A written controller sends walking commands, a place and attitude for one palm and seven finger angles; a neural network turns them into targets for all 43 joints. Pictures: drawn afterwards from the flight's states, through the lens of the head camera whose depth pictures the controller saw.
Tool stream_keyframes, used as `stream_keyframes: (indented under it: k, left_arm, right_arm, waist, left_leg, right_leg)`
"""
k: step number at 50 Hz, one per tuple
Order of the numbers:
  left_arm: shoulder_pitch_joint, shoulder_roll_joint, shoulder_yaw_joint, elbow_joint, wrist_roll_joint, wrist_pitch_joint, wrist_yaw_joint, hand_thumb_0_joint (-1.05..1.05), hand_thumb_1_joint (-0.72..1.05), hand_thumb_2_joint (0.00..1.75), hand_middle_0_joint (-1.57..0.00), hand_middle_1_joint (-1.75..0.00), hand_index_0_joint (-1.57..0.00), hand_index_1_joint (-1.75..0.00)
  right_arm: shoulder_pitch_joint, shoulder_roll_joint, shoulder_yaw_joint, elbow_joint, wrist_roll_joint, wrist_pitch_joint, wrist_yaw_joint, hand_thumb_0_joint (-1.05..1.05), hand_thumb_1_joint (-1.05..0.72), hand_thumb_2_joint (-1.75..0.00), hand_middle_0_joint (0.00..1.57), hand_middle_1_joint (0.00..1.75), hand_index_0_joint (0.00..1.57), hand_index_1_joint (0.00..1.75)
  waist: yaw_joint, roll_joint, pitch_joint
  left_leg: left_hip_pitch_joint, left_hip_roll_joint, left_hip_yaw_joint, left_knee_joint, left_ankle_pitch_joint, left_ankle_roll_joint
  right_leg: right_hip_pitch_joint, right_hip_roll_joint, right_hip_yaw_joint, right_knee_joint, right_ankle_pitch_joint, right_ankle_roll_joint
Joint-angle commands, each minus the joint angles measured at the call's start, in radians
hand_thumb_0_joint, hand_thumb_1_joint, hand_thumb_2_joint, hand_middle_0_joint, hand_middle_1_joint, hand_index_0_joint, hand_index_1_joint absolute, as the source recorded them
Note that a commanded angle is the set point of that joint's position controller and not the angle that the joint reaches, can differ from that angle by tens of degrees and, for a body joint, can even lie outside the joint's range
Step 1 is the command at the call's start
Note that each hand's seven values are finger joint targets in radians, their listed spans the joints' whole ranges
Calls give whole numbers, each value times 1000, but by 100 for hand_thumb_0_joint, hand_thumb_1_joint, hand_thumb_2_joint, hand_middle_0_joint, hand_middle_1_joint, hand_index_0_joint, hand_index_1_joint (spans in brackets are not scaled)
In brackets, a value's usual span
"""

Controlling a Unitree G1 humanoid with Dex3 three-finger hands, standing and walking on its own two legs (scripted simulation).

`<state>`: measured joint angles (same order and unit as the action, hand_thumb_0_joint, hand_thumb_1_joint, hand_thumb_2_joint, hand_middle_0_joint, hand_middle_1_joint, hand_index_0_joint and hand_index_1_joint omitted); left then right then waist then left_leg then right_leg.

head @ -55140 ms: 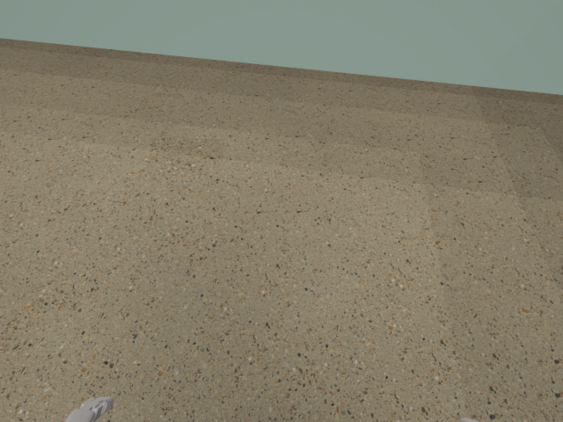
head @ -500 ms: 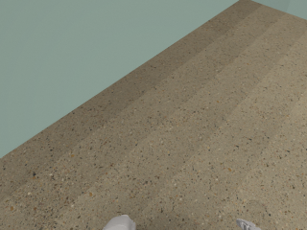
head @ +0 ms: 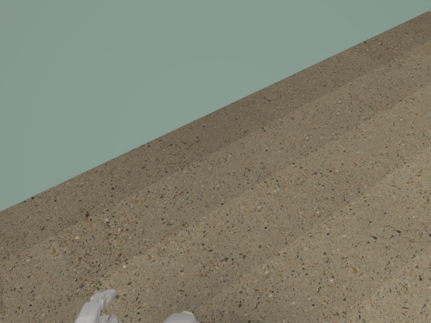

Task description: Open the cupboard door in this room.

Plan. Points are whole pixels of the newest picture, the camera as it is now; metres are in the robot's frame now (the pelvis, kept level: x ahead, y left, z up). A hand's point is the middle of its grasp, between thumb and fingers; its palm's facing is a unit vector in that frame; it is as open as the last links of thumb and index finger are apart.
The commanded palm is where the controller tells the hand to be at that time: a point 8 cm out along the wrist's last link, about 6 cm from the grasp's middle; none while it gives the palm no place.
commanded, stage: turn to face it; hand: left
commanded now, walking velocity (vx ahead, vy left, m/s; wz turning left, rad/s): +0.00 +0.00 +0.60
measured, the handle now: out of the picture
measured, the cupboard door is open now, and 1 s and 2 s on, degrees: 47 47 47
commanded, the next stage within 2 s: none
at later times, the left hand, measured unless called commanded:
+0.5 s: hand out of the picture -0.02 +0.23 -0.17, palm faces +0.36 -0.90 -0.26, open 7.4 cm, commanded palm none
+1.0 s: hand out of the picture +0.00 +0.16 -0.14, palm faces +0.57 -0.78 -0.27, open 7.4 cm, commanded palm none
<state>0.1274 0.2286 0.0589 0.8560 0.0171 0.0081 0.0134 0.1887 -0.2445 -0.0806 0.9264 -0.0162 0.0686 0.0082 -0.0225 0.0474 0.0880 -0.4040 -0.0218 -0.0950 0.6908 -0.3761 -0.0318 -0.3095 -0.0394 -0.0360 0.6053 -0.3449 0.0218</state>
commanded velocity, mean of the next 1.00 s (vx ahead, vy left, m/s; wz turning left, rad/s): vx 0.00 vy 0.00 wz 0.60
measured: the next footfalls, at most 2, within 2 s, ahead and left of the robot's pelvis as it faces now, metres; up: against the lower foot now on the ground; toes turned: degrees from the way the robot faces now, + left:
left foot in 0.38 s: +0.03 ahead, +0.12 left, +0.00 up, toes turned +21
right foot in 0.78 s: +0.11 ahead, -0.12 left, +0.00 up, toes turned +26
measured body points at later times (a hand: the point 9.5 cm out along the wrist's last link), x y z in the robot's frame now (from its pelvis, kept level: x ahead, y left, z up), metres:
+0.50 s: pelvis +0.01 +0.01 +0.00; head +0.05 +0.04 +0.45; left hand -0.03 +0.28 -0.15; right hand +0.22 -0.20 -0.12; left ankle -0.01 +0.10 -0.73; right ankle +0.01 -0.13 -0.66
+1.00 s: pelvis +0.05 -0.05 +0.02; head +0.11 -0.04 +0.46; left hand -0.03 +0.20 -0.12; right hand +0.26 -0.22 -0.14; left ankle -0.05 +0.07 -0.64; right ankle +0.08 -0.14 -0.73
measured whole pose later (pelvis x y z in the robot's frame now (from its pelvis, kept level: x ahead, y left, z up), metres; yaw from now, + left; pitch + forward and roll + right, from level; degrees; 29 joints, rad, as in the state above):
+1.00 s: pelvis +0.05 -0.05 +0.02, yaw +37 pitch +0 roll +3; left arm 0.20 0.17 0.03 0.88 0.01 0.00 0.03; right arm 0.16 -0.26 -0.09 0.95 -0.01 0.09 0.02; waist -0.03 0.01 0.11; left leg -0.51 0.00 0.01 1.10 -0.42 -0.07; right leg -0.18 -0.09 -0.16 0.49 -0.32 -0.02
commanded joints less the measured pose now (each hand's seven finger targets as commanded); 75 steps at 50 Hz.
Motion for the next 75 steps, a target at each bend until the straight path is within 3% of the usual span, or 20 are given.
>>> stream_keyframes:
  k: [1, 5, 13, 17, 18, 19, 20, 24, 37, 38, 40, 45, 54, 58, 59, 60, 61, 62, 67, 75]
  left_arm:
    - [72, 167, 35, -48, 4, -26, 25, 0, 90, 90, -20, -30, -20, -30]
    - [63, 131, 20, -55, 1, -24, 23, 0, 90, 90, -20, -30, -20, -30]
    - [158, 179, 46, -11, 14, -21, 21, 0, 90, 90, -20, -30, -20, -30]
    - [120, 199, 54, -13, 1, -18, 9, 0, 90, 90, -20, -30, -20, -30]
    - [110, 166, 48, -28, -4, -14, 4, 0, 90, 90, -20, -30, -20, -30]
    - [59, 90, 24, -75, -12, -9, -4, 0, 90, 90, -20, -30, -20, -30]
    - [-5, 110, 21, -100, -2, 8, 6, 0, 90, 90, -20, -30, -20, -30]
    - [22, 115, 34, -41, 5, 24, -5, 0, 90, 90, -20, -30, -20, -30]
    - [103, 93, 30, -44, -7, 0, 1, 0, 90, 90, -20, -30, -20, -30]
    - [157, 130, 39, -38, -3, -11, 6, 0, 90, 90, -20, -30, -20, -30]
    - [173, 262, 57, -37, 13, -21, 20, 0, 90, 90, -20, -30, -20, -30]
    - [63, 122, 18, -55, -2, -25, 24, 0, 90, 90, -20, -30, -20, -30]
    - [168, 176, 44, -12, 11, -20, 21, 0, 90, 90, -20, -30, -20, -30]
    - [136, 195, 54, -9, 8, -18, 12, 0, 90, 90, -20, -30, -20, -30]
    - [118, 191, 54, -15, -1, -16, 8, 0, 90, 90, -20, -30, -20, -30]
    - [99, 132, 41, -52, -11, -11, -3, 0, 90, 90, -20, -30, -20, -30]
    - [27, 88, 20, -98, -9, -2, 1, 0, 90, 90, -20, -30, -20, -30]
    - [10, 119, 23, -106, -2, 10, 7, 0, 90, 90, -20, -30, -20, -30]
    - [47, 109, 34, -29, 6, 27, -7, 0, 90, 90, -20, -30, -20, -30]
    - [0, 89, 24, -63, 1, 18, -4, 0, 90, 90, -20, -30, -20, -30]
  right_arm:
    - [-63, -106, -34, -97, -4, -27, 5, 0, -90, -90, 20, 30, 20, 30]
    - [-58, -66, -17, -64, 2, -10, 20, 0, -90, -90, 20, 30, 20, 30]
    - [-150, -37, 2, -89, 7, -21, 27, 0, -90, -90, 20, 30, 20, 30]
    - [-34, -84, -8, -72, 1, -37, 21, 0, -90, -90, 20, 30, 20, 30]
    - [37, -159, -28, -57, -5, -44, 19, 0, -90, -90, 20, 30, 20, 30]
    - [120, -275, -59, -48, -10, -48, 8, 0, -90, -90, 20, 30, 20, 30]
    - [163, -289, -56, -24, -2, -38, -2, 0, -90, -90, 20, 30, 20, 30]
    - [-55, -195, -26, -93, -10, -44, -20, 0, -90, -90, 20, 30, 20, 30]
    - [-69, -186, -43, -103, -5, -38, -12, 0, -90, -90, 20, 30, 20, 30]
    - [-81, -160, -40, -109, 3, -40, -9, 0, -90, -90, 20, 30, 20, 30]
    - [-82, -90, -30, -134, 7, -43, -3, 0, -90, -90, 20, 30, 20, 30]
    - [-58, -75, -20, -65, 0, -13, 16, 0, -90, -90, 20, 30, 20, 30]
    - [-164, -37, 3, -86, 6, -17, 27, 0, -90, -90, 20, 30, 20, 30]
    - [-83, -68, -3, -80, 1, -32, 23, 0, -90, -90, 20, 30, 20, 30]
    - [5, -107, -15, -60, -3, -40, 21, 0, -90, -90, 20, 30, 20, 30]
    - [86, -227, -46, -46, -12, -50, 14, 0, -90, -90, 20, 30, 20, 30]
    - [150, -297, -60, -34, -3, -45, 1, 0, -90, -90, 20, 30, 20, 30]
    - [144, -284, -52, -28, -1, -40, -4, 0, -90, -90, 20, 30, 20, 30]
    - [-52, -185, -21, -89, -7, -53, -21, 0, -90, -90, 20, 30, 20, 30]
    - [-11, -188, -33, -76, -12, -49, -12, 0, -90, -90, 20, 30, 20, 30]
  waist:
    - [28, -304, -116]
    - [11, -256, -108]
    - [70, -254, -121]
    - [-9, -185, -172]
    - [-48, -12, -224]
    - [-100, 289, -240]
    - [-105, 177, -250]
    - [-9, 153, -100]
    - [44, 111, -160]
    - [74, 36, -186]
    - [89, -365, -179]
    - [9, -239, -106]
    - [68, -248, -101]
    - [15, -212, -138]
    - [-39, -123, -192]
    - [-83, 166, -247]
    - [-107, 272, -258]
    - [-88, 134, -255]
    - [11, 95, -112]
    - [0, 120, -125]
  left_leg:
    - [-247, 40, 14, 540, -158, -15]
    - [-207, 51, 100, 486, -35, -49]
    - [-72, 44, 198, 95, -70, -31]
    - [203, 14, 219, -196, 145, 7]
    - [395, 134, 71, -262, 353, 57]
    - [508, 424, -329, -294, 799, 223]
    - [473, 471, -322, -280, 872, 297]
    - [182, 284, -157, -372, 336, 194]
    - [88, 176, -220, -241, 377, 150]
    - [9, 125, -186, -163, 302, 105]
    - [-230, -57, 55, 302, -261, -13]
    - [-227, 41, 75, 526, -50, -43]
    - [-92, 44, 194, 131, -60, -31]
    - [117, 17, 227, -113, 65, 2]
    - [289, 32, 188, -233, 232, 25]
    - [479, 280, -151, -269, 555, 145]
    - [491, 443, -367, -293, 909, 276]
    - [458, 460, -297, -284, 806, 304]
    - [203, 246, -135, -370, 401, 181]
    - [201, 218, -192, -344, 366, 189]
  right_leg:
    - [198, -380, 273, -290, 410, -160]
    - [246, -268, 8, -219, 645, -105]
    - [318, -328, -58, -146, 727, -123]
    - [187, -313, -135, 44, 652, -56]
    - [13, -251, -171, 232, 420, -1]
    - [-280, -91, -155, 474, -301, 71]
    - [-309, -88, -9, 567, -346, 52]
    - [-255, -89, 43, 574, -101, 55]
    - [108, 30, -8, -61, 48, 44]
    - [241, -22, 39, -215, 131, 35]
    - [311, -471, 435, -330, 353, -153]
    - [263, -273, 45, -216, 680, -116]
    - [321, -324, -72, -160, 731, -122]
    - [231, -330, -134, -14, 685, -78]
    - [137, -305, -165, 149, 605, -36]
    - [-137, -160, -193, 393, 56, 40]
    - [-294, -72, -82, 560, -353, 61]
    - [-301, -98, 16, 606, -330, 42]
    - [-243, -80, 42, 569, -53, 60]
    - [-151, -20, 19, 271, -77, 66]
